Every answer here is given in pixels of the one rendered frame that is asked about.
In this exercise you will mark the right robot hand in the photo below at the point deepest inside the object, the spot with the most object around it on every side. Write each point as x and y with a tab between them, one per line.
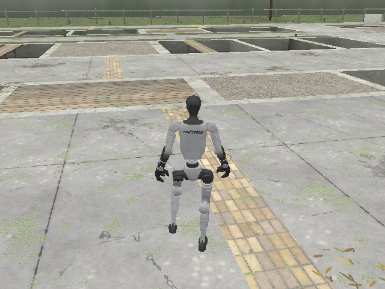
221	169

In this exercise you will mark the right robot forearm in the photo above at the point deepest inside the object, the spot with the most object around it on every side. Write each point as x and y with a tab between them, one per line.
222	158

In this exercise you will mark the left robot hand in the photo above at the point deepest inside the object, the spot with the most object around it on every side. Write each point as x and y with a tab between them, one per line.
158	173

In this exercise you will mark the right robot foot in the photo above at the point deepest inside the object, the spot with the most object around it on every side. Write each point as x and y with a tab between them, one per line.
202	246

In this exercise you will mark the left robot upper arm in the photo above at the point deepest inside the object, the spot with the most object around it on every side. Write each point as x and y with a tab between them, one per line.
171	137

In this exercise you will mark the left robot shin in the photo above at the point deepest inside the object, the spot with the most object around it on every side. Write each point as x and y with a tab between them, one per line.
174	207

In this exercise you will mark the right robot upper arm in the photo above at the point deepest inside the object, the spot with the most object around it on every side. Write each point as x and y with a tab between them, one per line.
211	127

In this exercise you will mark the left robot forearm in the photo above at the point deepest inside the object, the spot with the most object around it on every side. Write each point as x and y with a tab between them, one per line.
163	160

